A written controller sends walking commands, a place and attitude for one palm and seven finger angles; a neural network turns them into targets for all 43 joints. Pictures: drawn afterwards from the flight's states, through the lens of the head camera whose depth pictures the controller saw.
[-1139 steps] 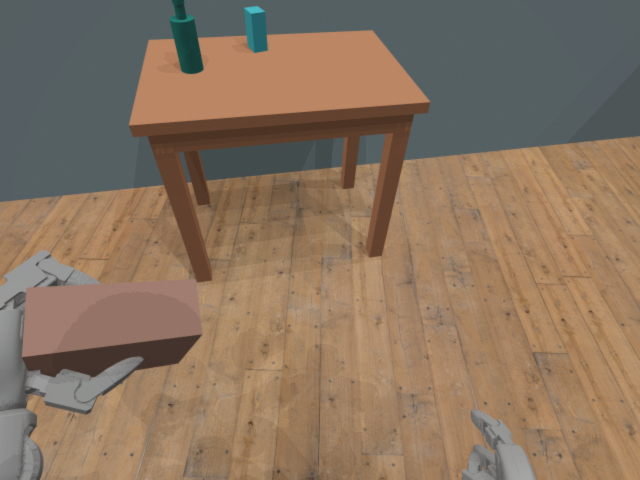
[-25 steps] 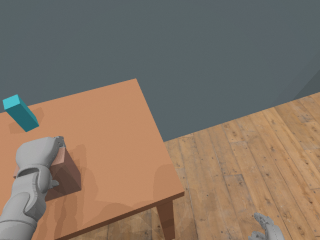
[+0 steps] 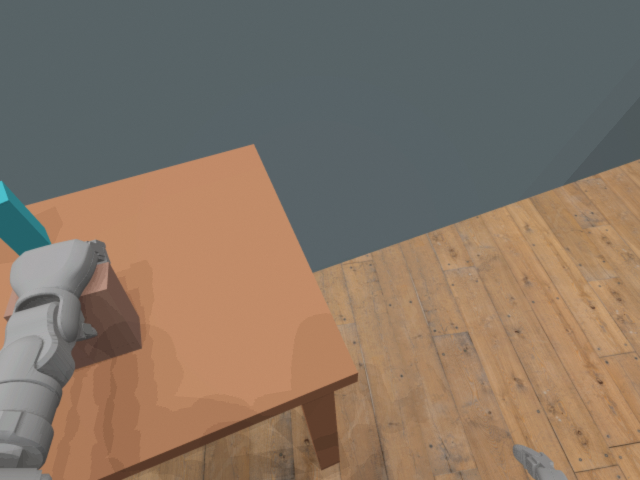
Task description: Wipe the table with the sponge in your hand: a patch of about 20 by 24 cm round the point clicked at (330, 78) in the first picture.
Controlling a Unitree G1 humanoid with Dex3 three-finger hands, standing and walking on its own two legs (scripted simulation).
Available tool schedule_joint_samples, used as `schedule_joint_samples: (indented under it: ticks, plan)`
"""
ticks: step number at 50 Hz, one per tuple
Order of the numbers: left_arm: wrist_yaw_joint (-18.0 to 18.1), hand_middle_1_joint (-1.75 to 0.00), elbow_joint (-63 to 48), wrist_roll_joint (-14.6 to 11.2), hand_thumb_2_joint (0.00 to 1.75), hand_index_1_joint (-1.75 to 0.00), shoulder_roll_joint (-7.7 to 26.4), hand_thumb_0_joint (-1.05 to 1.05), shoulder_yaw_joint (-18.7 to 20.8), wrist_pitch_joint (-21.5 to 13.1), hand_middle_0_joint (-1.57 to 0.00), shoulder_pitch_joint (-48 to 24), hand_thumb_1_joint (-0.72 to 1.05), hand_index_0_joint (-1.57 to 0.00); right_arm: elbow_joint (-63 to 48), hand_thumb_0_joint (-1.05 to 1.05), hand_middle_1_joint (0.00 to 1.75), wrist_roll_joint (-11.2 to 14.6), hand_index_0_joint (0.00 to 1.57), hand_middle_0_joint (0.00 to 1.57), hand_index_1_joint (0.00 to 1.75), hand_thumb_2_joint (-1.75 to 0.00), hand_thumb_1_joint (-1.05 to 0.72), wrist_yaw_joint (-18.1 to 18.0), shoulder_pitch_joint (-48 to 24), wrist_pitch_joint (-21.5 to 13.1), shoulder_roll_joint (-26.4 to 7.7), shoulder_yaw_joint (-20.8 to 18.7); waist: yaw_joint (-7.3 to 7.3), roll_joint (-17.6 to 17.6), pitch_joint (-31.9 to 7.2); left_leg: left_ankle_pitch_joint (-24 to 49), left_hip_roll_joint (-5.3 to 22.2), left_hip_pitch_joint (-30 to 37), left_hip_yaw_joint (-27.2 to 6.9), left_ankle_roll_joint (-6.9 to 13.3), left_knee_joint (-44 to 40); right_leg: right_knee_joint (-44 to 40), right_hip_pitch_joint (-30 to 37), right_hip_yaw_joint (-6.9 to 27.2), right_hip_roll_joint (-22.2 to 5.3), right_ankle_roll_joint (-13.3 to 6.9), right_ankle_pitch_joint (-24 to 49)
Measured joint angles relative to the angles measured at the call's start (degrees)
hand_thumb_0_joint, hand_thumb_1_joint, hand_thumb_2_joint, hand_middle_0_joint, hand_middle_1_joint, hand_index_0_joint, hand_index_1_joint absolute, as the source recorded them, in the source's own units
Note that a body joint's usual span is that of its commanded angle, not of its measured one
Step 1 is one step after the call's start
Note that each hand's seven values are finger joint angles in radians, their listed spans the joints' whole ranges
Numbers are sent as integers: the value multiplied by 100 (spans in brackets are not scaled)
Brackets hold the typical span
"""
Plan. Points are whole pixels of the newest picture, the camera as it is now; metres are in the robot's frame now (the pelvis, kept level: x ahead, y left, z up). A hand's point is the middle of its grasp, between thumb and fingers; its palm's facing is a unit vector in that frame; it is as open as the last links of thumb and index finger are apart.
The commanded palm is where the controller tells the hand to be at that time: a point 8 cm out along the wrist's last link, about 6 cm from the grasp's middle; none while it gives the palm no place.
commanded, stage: wipe forward along the first lane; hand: left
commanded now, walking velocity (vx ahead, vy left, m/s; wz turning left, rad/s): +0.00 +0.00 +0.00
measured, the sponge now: (89, 329) +0.30 +0.37 -0.01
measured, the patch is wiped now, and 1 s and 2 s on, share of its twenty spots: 0.35 0.55 0.65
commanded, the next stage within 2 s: slide across to the middle lane in 0.32 s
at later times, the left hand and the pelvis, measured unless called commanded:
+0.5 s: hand (74, 264) +0.37 +0.39 +0.05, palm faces -0.15 +0.01 -0.99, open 9.6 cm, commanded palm +0.35 +0.37 +0.09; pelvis +0.00 +0.03 +0.00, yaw +0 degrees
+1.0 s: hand (107, 247) +0.40 +0.35 +0.05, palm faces -0.07 -0.02 -1.00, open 9.6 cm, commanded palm +0.38 +0.32 +0.10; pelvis +0.03 +0.06 +0.01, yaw +1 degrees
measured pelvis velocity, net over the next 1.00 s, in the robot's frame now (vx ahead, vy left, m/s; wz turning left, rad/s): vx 0.03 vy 0.06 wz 0.02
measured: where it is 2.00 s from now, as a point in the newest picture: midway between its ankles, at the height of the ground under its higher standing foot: outside the picture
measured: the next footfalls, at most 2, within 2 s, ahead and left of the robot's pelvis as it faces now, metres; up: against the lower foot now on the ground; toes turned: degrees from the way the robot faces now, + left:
none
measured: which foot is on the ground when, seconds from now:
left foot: down 0.00-1.00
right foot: down 0.00-1.00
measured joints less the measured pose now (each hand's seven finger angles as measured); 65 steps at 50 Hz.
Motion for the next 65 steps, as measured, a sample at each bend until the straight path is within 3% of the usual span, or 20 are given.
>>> schedule_joint_samples:
  ticks: [23,30,35,45,56,65]
  plan:
    - [98,-138,1278,259,112,-138,327,2,76,-276,-83,-1111,-53,-83,24,1,30,22,20,20,30,-90,-91,91,254,207,1,-17,-237,-83,-117,-25,-52,-423,42,116,131,-42,-340,39,-53,159,56]
    - [228,-138,978,227,112,-139,156,2,-224,-161,-83,-983,-53,-82,68,1,30,27,20,20,30,-90,-91,107,355,263,22,-113,-178,-6,-148,-35,-111,-298,87,212,47,-161,-197,94,-110,257,63]
    - [409,-140,665,15,112,-140,-136,2,-485,101,-81,-906,-52,-81,151,1,30,57,20,20,30,-90,-91,115,302,269,113,-106,-110,-23,-151,-32,-198,-77,80,278,-72,-238,20,96,-196,330,24]
    - [365,-141,358,74,112,-142,-647,1,-1034,885,-80,-1074,-51,-79,43,1,30,13,20,20,30,-90,-91,184,-164,325,260,28,-52,-54,-103,-16,-347,238,33,364,-269,-354,330,65,-341,399,-46]
    - [296,-143,-82,95,112,-143,-1130,1,-1485,1428,-79,-1134,-50,-78,-58,1,30,-76,20,20,30,-90,-91,285,-404,469,270,91,41,-22,-101,-71,-411,401,-52,382,-353,-423,509,-4,-398,405,-146]
    - [329,-143,-367,90,111,-143,-1179,1,-1345,1732,-78,-808,-49,-77,-87,1,30,-99,20,20,30,-90,-91,351,-430,593,244,187,-20,15,-104,-108,-321,567,11,327,-471,-558,650,79,-311,395,-130]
